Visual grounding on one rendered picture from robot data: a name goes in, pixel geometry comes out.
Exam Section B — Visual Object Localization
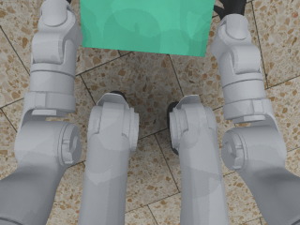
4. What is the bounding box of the right robot thigh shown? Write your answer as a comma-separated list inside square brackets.
[169, 102, 230, 225]

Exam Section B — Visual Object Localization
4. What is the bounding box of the left robot thigh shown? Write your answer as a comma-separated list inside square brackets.
[77, 102, 140, 225]

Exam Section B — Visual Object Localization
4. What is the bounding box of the robot thigh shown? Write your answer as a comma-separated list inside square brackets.
[77, 102, 140, 225]
[169, 102, 230, 225]

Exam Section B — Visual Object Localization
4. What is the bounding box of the robot right hand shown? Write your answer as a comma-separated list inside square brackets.
[213, 0, 247, 20]

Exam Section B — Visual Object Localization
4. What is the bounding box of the robot right upper arm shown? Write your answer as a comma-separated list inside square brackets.
[220, 125, 300, 225]

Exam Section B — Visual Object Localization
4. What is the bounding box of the robot left forearm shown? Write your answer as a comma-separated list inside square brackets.
[14, 0, 83, 160]

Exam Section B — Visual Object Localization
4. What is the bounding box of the robot right forearm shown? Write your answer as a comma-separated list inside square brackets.
[210, 13, 287, 160]

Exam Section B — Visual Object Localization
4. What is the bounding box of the carton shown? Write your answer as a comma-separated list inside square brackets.
[80, 0, 215, 57]

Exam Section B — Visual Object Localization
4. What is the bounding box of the robot left upper arm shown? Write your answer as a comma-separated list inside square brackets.
[0, 120, 83, 225]

